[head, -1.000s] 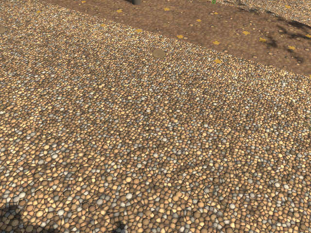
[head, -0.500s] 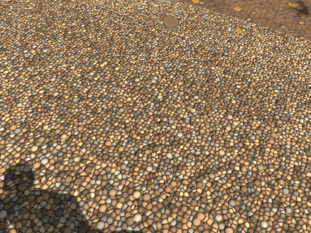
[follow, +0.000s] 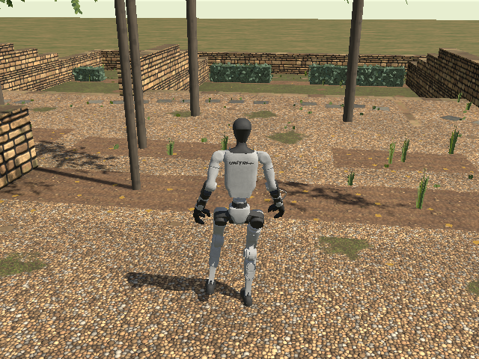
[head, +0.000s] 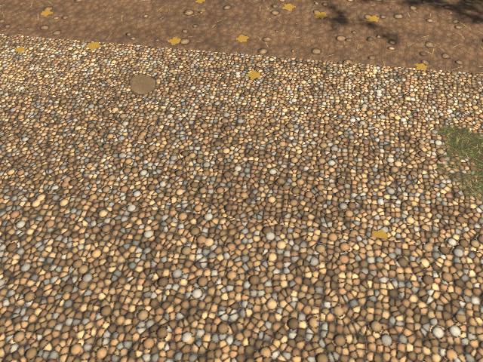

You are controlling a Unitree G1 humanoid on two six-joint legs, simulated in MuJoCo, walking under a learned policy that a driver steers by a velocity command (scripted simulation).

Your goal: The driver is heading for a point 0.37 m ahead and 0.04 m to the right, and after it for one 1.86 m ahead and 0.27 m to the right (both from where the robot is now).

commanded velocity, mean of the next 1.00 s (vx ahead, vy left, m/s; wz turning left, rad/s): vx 0.24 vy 0.00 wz -0.46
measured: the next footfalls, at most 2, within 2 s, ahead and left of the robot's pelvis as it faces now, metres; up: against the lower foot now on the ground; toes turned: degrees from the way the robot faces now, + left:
left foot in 0.30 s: +0.23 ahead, +0.17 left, +0.00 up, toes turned -14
right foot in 0.78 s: +0.46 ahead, -0.17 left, -0.19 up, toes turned -24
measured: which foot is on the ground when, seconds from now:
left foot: up 0.00-0.28, down 0.30-0.76, up 0.78-1.00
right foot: down 0.00-0.30, up 0.32-0.76, down 0.78-1.00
